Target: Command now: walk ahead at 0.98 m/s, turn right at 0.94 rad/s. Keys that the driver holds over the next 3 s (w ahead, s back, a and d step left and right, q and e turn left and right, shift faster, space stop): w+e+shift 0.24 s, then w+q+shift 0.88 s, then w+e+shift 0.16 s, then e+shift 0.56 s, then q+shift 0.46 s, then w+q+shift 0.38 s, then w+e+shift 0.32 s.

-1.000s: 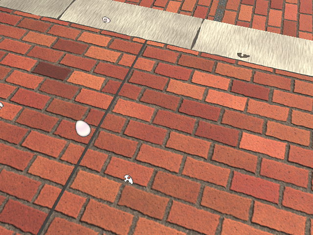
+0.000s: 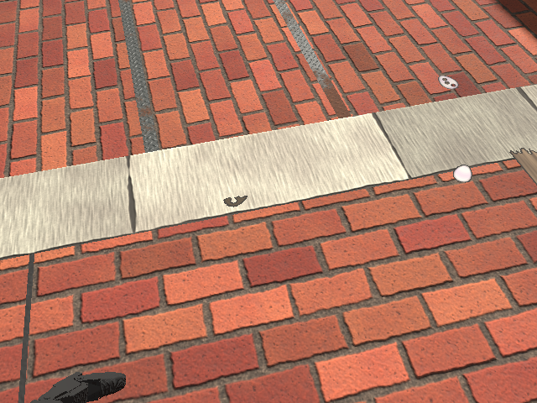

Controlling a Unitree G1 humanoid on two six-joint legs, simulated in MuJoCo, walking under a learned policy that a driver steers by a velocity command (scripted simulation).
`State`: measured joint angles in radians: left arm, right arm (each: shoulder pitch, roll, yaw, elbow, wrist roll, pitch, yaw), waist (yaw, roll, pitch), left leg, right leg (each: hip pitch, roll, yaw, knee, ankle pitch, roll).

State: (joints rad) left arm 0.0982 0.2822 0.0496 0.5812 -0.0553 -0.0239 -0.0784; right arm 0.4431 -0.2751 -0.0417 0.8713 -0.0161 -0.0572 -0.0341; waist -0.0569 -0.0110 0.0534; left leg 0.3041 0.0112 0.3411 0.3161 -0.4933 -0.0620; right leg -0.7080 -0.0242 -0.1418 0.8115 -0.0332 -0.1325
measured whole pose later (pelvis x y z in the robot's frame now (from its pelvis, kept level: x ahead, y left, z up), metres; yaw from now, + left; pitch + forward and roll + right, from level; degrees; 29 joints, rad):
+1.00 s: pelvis +0.93 -0.06 +0.01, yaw +9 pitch +2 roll -3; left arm -0.04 0.23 0.02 0.55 -0.02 -0.15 -0.01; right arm 0.48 -0.26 -0.05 0.81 0.05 -0.02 -0.01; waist -0.10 0.04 0.04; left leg -0.09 -0.11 -0.25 1.02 -0.49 0.08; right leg -0.50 0.05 0.05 0.58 -0.13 0.03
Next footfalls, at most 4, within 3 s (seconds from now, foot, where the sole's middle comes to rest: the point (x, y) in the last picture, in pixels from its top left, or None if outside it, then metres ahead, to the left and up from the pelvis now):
0.02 right None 0.22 -0.04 -0.74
0.50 left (259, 319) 0.68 0.03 -0.74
0.94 right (323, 191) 1.10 -0.19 -0.74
1.34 left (203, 146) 1.33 0.19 -0.74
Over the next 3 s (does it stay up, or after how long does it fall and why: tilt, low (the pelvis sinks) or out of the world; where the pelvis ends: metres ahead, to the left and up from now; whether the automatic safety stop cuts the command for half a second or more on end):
stays up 2.06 0.27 -0.14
